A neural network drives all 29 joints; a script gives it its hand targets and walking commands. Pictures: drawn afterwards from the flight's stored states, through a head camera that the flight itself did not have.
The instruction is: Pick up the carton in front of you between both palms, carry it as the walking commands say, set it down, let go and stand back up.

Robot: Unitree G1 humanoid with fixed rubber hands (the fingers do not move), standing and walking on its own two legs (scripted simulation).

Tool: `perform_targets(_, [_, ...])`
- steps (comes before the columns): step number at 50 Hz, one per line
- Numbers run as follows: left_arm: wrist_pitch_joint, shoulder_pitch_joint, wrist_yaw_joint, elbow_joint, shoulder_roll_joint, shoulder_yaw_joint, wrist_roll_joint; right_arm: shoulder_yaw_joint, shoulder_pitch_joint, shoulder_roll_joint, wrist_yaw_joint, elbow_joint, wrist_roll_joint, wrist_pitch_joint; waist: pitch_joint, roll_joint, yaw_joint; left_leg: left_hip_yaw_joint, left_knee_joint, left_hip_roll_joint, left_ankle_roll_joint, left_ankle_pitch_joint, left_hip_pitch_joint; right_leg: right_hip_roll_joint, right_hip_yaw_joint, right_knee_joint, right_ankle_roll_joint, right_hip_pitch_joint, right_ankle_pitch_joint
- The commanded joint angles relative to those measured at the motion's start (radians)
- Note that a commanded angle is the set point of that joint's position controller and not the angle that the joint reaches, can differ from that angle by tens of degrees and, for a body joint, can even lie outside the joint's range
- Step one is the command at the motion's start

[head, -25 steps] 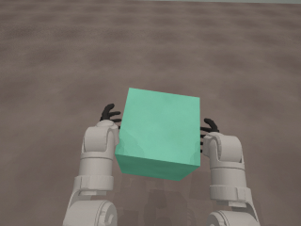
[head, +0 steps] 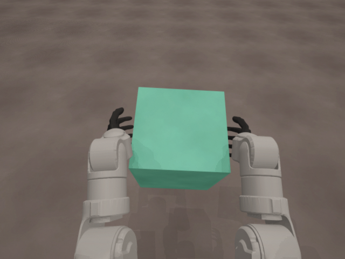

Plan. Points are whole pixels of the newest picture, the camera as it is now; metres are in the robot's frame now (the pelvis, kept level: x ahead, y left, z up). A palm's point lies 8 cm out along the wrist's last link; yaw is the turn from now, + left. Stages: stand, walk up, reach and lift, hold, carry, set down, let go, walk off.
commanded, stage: carry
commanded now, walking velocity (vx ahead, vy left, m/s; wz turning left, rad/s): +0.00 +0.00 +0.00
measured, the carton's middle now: (177, 145) +0.41 +0.01 +0.04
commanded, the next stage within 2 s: none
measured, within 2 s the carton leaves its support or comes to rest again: neither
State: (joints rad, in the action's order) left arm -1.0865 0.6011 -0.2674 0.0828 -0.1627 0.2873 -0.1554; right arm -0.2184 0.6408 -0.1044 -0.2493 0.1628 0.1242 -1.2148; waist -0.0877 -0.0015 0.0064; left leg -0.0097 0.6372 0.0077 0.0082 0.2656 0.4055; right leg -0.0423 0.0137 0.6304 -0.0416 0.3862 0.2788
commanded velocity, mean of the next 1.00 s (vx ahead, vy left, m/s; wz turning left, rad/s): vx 0.00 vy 0.00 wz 0.00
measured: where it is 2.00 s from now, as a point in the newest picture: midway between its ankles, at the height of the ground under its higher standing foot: outside the picture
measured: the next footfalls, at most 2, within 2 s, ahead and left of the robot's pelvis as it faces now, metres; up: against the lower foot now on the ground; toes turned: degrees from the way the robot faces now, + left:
none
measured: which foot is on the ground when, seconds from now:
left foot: down 0.00-1.00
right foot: down 0.00-1.00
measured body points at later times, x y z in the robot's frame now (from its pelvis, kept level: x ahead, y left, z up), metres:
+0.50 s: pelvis -0.02 +0.01 +0.00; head -0.03 +0.02 +0.45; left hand +0.34 +0.16 +0.13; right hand +0.34 -0.13 +0.12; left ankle +0.04 +0.12 -0.72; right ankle +0.03 -0.09 -0.72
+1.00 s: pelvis -0.01 +0.01 +0.00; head -0.03 +0.02 +0.45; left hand +0.34 +0.16 +0.14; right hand +0.34 -0.13 +0.13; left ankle +0.04 +0.12 -0.72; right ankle +0.03 -0.09 -0.72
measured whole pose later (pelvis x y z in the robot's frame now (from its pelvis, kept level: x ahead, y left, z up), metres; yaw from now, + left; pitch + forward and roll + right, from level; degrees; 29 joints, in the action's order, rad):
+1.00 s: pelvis -0.01 +0.01 +0.00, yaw +0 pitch +2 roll +0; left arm -1.12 0.66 -0.27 0.13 -0.15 0.30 -0.16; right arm -0.25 0.67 -0.11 -0.25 0.17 0.14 -1.25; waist -0.08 0.00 0.00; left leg 0.00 0.61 0.03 0.03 0.23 0.41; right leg -0.02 0.01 0.61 -0.02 0.39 0.25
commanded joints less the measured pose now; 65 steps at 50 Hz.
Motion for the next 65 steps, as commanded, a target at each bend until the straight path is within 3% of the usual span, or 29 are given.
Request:
perform_targets(1, [-0.062,0.601,0.251,0.119,-1.009,-0.607,0.384,0.513,0.744,-0.953,0.227,-0.106,-0.353,0.084,-0.374,-0.013,-0.003,-0.089,-0.086,-0.101,0.049,-0.121,-0.176,0.142,-0.133,-0.142,-0.024,-0.083,-0.081])
perform_targets(9, [-0.064,0.647,0.258,0.128,-1.025,-0.569,0.377,0.524,0.841,-0.980,0.233,-0.135,-0.372,0.081,-0.329,0.025,-0.001,-0.097,-0.123,-0.107,0.048,-0.068,-0.122,0.139,-0.120,-0.157,-0.012,-0.084,-0.028])
perform_targets(15, [-0.072,0.651,0.245,0.122,-1.017,-0.564,0.378,0.517,0.843,-0.977,0.226,-0.131,-0.384,0.075,-0.329,-0.001,-0.003,-0.112,-0.153,-0.108,0.049,-0.002,-0.107,0.132,-0.120,-0.156,-0.010,-0.082,0.031])
perform_targets(22, [-0.078,0.633,0.246,0.138,-1.022,-0.567,0.372,0.490,0.792,-0.975,0.236,-0.085,-0.367,0.069,-0.396,-0.031,-0.003,-0.100,-0.116,-0.118,0.054,-0.181,-0.151,0.128,-0.098,-0.103,-0.008,-0.123,-0.119])
perform_targets(30, [-0.080,0.696,0.253,0.095,-1.051,-0.588,0.408,0.517,0.876,-0.992,0.231,-0.155,-0.392,0.072,-0.367,0.002,-0.006,-0.107,-0.126,-0.115,0.058,-0.109,-0.131,0.134,-0.104,-0.117,-0.007,-0.104,-0.060])
perform_targets(39, [-0.084,0.636,0.259,0.145,-1.033,-0.567,0.383,0.505,0.811,-0.977,0.234,-0.113,-0.362,0.061,-0.406,-0.001,-0.004,-0.099,-0.097,-0.117,0.062,-0.222,-0.160,0.138,-0.094,-0.088,-0.008,-0.135,-0.161])
perform_targets(47, [-0.083,0.694,0.250,0.098,-1.040,-0.581,0.394,0.514,0.866,-0.994,0.241,-0.133,-0.394,0.066,-0.354,-0.024,-0.005,-0.114,-0.136,-0.114,0.057,-0.096,-0.121,0.135,-0.100,-0.113,-0.006,-0.113,-0.051])
perform_targets(55, [-0.087,0.623,0.256,0.165,-1.025,-0.548,0.368,0.499,0.818,-0.981,0.238,-0.101,-0.365,0.061,-0.396,0.015,-0.005,-0.099,-0.102,-0.113,0.058,-0.194,-0.163,0.141,-0.096,-0.103,-0.006,-0.131,-0.147])
perform_targets(65, [-0.087,0.689,0.252,0.116,-1.035,-0.570,0.393,0.502,0.856,-0.991,0.234,-0.118,-0.383,0.062,-0.358,-0.011,-0.005,-0.108,-0.132,-0.107,0.053,-0.091,-0.138,0.144,-0.105,-0.130,-0.006,-0.108,-0.045])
